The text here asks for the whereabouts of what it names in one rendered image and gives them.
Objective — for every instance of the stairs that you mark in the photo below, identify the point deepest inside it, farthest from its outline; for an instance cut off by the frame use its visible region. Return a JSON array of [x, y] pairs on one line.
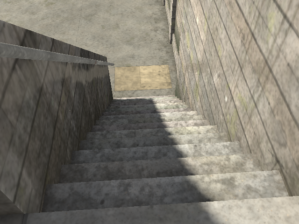
[[155, 150]]

